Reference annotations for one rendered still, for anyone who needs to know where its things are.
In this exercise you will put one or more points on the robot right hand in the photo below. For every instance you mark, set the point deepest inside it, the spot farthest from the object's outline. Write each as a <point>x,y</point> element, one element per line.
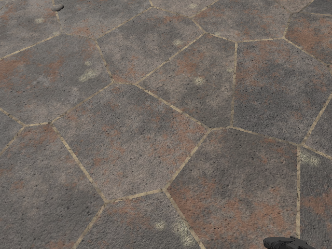
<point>285,243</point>

